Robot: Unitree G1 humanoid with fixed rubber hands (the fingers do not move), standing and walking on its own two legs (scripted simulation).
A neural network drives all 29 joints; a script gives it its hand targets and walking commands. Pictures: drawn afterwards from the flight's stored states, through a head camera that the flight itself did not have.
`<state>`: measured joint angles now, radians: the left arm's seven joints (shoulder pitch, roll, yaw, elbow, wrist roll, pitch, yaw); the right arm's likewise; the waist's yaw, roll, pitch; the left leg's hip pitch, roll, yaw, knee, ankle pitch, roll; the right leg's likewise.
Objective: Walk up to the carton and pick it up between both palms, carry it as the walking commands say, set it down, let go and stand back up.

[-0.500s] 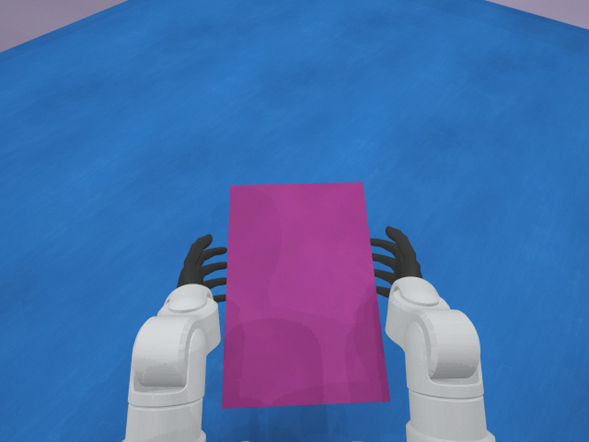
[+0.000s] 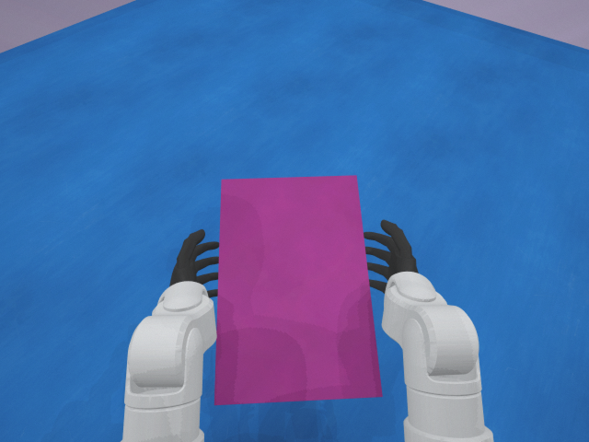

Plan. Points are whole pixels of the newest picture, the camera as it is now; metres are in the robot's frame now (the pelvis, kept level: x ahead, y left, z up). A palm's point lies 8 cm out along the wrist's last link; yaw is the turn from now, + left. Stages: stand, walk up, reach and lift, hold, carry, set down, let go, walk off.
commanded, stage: carry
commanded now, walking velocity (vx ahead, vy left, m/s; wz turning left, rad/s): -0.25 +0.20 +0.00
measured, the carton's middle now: (292, 292) +0.33 +0.00 +0.00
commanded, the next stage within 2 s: none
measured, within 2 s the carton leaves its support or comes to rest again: neither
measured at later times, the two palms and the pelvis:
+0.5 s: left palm (66, 383) +0.20 +0.24 +0.06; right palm (311, 363) +0.21 -0.01 +0.09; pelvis -0.09 +0.10 +0.00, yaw +2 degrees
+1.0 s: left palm out of the picture +0.05 +0.32 +0.09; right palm out of the picture +0.04 +0.07 +0.10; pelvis -0.25 +0.21 +0.00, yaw +3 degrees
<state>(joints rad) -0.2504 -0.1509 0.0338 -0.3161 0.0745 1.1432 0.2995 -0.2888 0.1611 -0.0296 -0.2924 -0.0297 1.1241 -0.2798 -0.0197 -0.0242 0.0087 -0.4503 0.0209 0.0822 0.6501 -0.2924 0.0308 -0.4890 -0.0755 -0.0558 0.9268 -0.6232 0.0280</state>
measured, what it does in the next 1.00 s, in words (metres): walks backwards: right foot, then left foot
